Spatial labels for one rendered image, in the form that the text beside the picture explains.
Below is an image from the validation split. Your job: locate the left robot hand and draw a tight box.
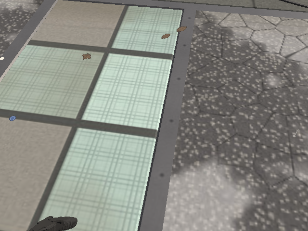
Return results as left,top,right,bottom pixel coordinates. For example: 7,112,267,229
27,216,78,231

